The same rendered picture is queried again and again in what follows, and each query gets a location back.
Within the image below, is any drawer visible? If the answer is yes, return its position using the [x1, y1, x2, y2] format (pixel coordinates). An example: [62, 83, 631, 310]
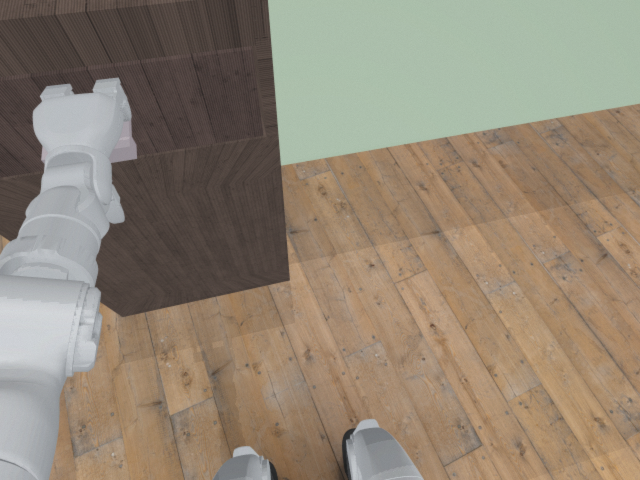
[0, 46, 264, 178]

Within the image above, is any left robot forearm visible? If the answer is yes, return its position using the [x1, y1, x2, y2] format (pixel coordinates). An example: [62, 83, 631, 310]
[0, 145, 112, 287]

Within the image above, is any handle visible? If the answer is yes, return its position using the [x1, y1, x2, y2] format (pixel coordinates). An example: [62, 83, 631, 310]
[41, 120, 137, 164]

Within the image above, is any robot left upper arm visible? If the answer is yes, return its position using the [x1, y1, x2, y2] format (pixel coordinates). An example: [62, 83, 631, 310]
[0, 274, 103, 480]

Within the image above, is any right robot shin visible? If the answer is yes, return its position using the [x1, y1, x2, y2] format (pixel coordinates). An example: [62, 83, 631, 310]
[353, 419, 380, 436]

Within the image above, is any cabinet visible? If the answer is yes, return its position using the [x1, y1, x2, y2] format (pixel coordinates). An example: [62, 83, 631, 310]
[0, 0, 290, 317]

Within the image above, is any robot left thigh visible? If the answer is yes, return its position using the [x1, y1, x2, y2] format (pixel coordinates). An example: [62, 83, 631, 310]
[212, 454, 271, 480]

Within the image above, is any left robot hand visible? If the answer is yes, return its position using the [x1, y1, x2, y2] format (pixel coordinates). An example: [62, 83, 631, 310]
[33, 78, 132, 224]

